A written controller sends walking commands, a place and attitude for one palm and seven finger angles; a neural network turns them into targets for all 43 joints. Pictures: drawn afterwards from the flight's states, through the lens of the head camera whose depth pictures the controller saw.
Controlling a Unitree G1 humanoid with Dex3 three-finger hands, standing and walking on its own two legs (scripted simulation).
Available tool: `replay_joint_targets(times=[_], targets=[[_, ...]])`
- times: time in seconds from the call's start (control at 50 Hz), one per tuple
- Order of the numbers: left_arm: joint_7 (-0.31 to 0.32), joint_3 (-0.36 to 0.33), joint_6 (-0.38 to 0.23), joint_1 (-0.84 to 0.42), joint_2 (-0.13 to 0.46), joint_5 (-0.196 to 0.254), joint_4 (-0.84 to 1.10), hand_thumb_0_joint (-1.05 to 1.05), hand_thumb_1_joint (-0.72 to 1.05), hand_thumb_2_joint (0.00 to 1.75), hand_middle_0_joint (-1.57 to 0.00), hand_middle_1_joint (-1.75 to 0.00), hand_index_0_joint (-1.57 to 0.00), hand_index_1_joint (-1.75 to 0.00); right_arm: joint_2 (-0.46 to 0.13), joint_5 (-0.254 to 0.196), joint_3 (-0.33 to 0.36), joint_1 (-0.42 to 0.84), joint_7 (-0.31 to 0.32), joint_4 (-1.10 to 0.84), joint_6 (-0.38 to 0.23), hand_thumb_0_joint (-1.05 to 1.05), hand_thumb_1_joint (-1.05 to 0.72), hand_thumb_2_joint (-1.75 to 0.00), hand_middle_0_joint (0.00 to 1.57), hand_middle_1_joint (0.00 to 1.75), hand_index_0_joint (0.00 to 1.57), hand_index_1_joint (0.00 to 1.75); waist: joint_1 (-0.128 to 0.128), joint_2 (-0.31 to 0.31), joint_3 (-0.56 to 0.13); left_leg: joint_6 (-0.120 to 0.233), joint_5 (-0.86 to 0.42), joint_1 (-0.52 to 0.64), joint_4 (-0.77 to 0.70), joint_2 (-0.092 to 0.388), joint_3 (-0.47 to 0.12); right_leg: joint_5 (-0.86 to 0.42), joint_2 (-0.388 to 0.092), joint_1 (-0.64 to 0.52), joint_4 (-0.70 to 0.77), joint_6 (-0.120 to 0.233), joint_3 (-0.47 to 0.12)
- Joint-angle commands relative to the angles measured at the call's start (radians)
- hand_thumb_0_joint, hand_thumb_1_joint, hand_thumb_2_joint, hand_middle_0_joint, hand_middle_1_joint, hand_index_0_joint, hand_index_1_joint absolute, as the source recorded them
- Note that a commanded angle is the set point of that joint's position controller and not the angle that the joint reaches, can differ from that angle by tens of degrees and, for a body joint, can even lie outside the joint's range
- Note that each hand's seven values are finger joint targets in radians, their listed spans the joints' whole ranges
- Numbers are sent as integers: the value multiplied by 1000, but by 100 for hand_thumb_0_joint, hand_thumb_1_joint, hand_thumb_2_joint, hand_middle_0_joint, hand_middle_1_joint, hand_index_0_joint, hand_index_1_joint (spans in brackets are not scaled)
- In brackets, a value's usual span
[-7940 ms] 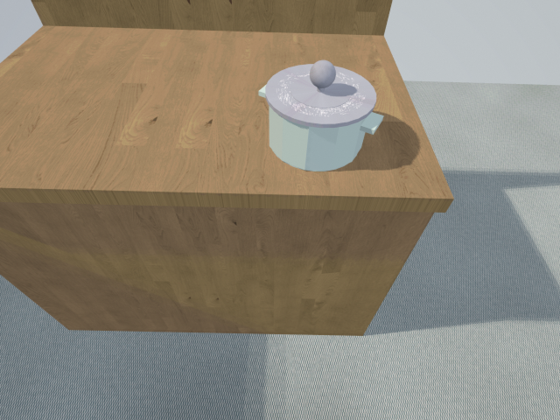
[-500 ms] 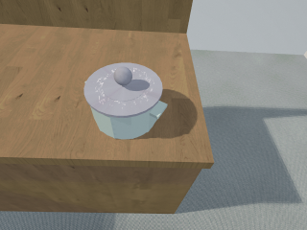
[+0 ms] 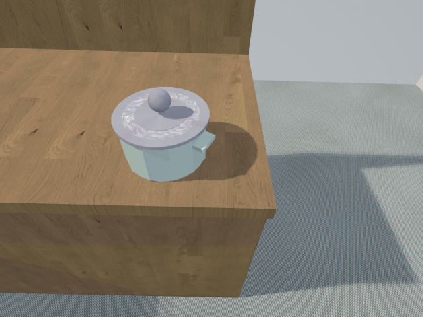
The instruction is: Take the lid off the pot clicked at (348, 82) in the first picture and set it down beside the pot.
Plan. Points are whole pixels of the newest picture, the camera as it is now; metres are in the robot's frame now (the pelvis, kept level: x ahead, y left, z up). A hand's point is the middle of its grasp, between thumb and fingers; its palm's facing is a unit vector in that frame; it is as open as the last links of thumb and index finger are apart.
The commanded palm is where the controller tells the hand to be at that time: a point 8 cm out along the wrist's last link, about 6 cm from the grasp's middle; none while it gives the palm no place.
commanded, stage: come to a stop and stand still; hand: left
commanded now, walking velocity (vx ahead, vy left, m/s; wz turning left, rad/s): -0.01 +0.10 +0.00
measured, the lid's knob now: (159, 100) +0.49 +0.15 +0.17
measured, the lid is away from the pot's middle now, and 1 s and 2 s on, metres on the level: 0.00 0.00 0.00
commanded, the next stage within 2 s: look again from close up in 0.66 s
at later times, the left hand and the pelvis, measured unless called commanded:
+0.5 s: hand out of the picture +0.04 +0.24 -0.17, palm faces +0.03 -0.96 -0.26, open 7.4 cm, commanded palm none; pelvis +0.01 +0.06 -0.01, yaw +0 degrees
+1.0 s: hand out of the picture +0.01 +0.25 -0.17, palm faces +0.03 -0.97 -0.24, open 7.4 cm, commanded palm none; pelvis +0.00 +0.07 +0.00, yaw +0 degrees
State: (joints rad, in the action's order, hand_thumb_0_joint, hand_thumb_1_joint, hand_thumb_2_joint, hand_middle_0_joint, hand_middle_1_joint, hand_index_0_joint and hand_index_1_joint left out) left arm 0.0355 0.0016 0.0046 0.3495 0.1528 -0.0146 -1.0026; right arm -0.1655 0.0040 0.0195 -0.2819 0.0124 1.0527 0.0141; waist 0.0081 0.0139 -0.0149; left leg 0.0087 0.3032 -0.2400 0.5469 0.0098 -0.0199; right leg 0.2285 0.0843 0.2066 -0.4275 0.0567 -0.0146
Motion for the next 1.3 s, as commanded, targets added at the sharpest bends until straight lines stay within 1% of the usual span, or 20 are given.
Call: replay_joint_targets(times=[0.0, 0.04, 0.06, 0.08, 0.12, 0.14, 0.16, 0.18, 0.24, 0.28, 0.32, 0.42, 0.44, 0.5, 0.56, 0.64, 0.78, 0.9, 0.98, 1.28], targets=[[4, -29, -29, 20, 142, 7, 42, 0, 90, 90, -20, -30, -20, -30, -32, 2, -4, -85, 11, -15, -28, 0, -90, -90, 20, 30, 20, 30, -13, -54, 133, 8, -65, 3, -107, 28, -13, 130, -215, 85, 196, 22, -243], [5, -30, -32, 29, 131, 12, 31, 0, 90, 90, -20, -30, -20, -30, -34, -1, -7, -95, 21, -6, -36, 0, -90, -90, 20, 30, 20, 30, -8, -67, 89, 7, -126, 22, -140, 55, -20, -73, -199, 16, 150, 6, -205], [6, -27, -31, 27, 127, 12, 21, 0, 90, 90, -20, -30, -20, -30, -37, 0, -7, -97, 21, 1, -46, 0, -90, -90, 20, 30, 20, 30, -5, 19, 54, 11, -205, 34, -156, 61, -38, -179, -195, -17, 103, 3, -174], [8, -25, -32, 38, 125, 14, 15, 0, 90, 90, -20, -30, -20, -30, -37, -2, -10, -96, 23, 2, -54, 0, -90, -90, 20, 30, 20, 30, 1, 49, 9, 15, -277, 58, -158, 80, -51, -262, -186, -53, 66, 2, -145], [10, -20, -32, 52, 113, 13, -1, 0, 90, 90, -20, -30, -20, -30, -39, -5, -10, -95, 28, 6, -59, 0, -90, -90, 20, 30, 20, 30, 7, 49, -20, 20, -320, 77, -163, 94, -55, -281, -181, -81, 46, 1, -119], [17, 5, -52, -4, 168, 16, 7, 0, 90, 90, -20, -30, -20, -30, -72, 22, -9, -62, 20, -40, -46, 0, -90, -90, 20, 30, 20, 30, -35, 162, 75, 32, -297, 77, -185, -2, -51, -161, -110, -35, -4, 29, -95], [17, -4, -35, 26, 136, 16, 16, 0, 90, 90, -20, -30, -20, -30, -74, 9, 7, -8, 18, -57, -48, 0, -90, -90, 20, 30, 20, 30, 3, 133, 66, 18, -172, 39, -127, 52, -65, -27, -153, 52, 20, 20, -103], [16, -1, -38, 28, 118, 13, 9, 0, 90, 90, -20, -30, -20, -30, -64, 12, 2, -6, 19, -63, -46, 0, -90, -90, 20, 30, 20, 30, -15, 133, 44, 21, -161, 30, -111, 46, -74, -61, -170, 48, 33, 29, -116], [16, -4, -37, 12, 128, 18, 8, 0, 90, 90, -20, -30, -20, -30, -68, 10, 2, -35, 21, -68, -37, 0, -90, -90, 20, 30, 20, 30, -21, 58, -10, 29, -179, 48, -96, 48, -89, -99, -181, 14, 17, 25, -113], [20, -5, -36, -4, 101, 17, 4, 0, 90, 90, -20, -30, -20, -30, -80, 11, 6, -33, 23, -65, -38, 0, -90, -90, 20, 30, 20, 30, -21, -18, 2, 37, -236, 46, -99, 55, -105, -138, -170, 16, -11, 14, -99], [24, -7, -34, -8, 95, 17, 6, 0, 90, 90, -20, -30, -20, -30, -94, 9, 10, -35, 24, -61, -39, 0, -90, -90, 20, 30, 20, 30, -20, -47, 20, 41, -301, 47, -101, 59, -115, -166, -165, 19, -31, 5, -93], [29, -15, -23, -19, 100, 14, 13, 0, 90, 90, -20, -30, -20, -30, -115, 12, 13, -11, 23, -57, -38, 0, -90, -90, 20, 30, 20, 30, -13, -6, 58, 46, -373, 66, -132, 73, -132, -135, -152, 41, -59, -10, -72], [28, -17, -17, -25, 111, 15, 13, 0, 90, 90, -20, -30, -20, -30, -120, 12, 12, -4, 22, -61, -36, 0, -90, -90, 20, 30, 20, 30, -9, 13, 56, 49, -347, 69, -147, 79, -142, -102, -150, 44, -57, -12, -63], [29, -17, -15, -35, 112, 11, 20, 0, 90, 90, -20, -30, -20, -30, -131, 13, 14, 16, 20, -66, -35, 0, -90, -90, 20, 30, 20, 30, -10, -11, 79, 47, -315, 62, -159, 74, -137, -101, -151, 48, -51, -18, -69], [27, -21, -10, -44, 124, 11, 28, 0, 90, 90, -20, -30, -20, -30, -142, 14, 14, 31, 19, -74, -35, 0, -90, -90, 20, 30, 20, 30, -9, 26, 53, 46, -313, 90, -179, 79, -144, -83, -149, 42, -55, -25, -60], [26, -23, -9, -45, 137, 8, 31, 0, 90, 90, -20, -30, -20, -30, -146, 11, 13, 47, 16, -77, -35, 0, -90, -90, 20, 30, 20, 30, -8, -19, 48, 44, -310, 104, -176, 75, -131, -104, -159, 32, -39, -26, -67], [26, -21, -9, -40, 138, 6, 29, 0, 90, 90, -20, -30, -20, -30, -146, 10, 14, 58, 17, -69, -37, 0, -90, -90, 20, 30, 20, 30, -10, 21, 28, 43, -369, 141, -173, 75, -118, -138, -164, 22, -38, -34, -67], [24, -18, -9, -23, 137, 3, 15, 0, 90, 90, -20, -30, -20, -30, -138, 8, 10, 60, 16, -57, -34, 0, -90, -90, 20, 30, 20, 30, -8, -12, 64, 45, -279, 118, -183, 68, -114, -129, -175, 27, -11, -31, -77], [22, -16, -7, -14, 135, 2, 8, 0, 90, 90, -20, -30, -20, -30, -133, 6, 9, 57, 16, -49, -32, 0, -90, -90, 20, 30, 20, 30, -7, 2, 73, 46, -221, 103, -197, 68, -116, -109, -174, 28, 0, -31, -80], [21, -13, -9, 3, 125, 2, -17, 0, 90, 90, -20, -30, -20, -30, -108, 3, 4, 17, 17, -11, -34, 0, -90, -90, 20, 30, 20, 30, -6, -10, 73, 48, -190, 98, -210, 74, -114, -110, -177, 30, 5, -28, -85]])
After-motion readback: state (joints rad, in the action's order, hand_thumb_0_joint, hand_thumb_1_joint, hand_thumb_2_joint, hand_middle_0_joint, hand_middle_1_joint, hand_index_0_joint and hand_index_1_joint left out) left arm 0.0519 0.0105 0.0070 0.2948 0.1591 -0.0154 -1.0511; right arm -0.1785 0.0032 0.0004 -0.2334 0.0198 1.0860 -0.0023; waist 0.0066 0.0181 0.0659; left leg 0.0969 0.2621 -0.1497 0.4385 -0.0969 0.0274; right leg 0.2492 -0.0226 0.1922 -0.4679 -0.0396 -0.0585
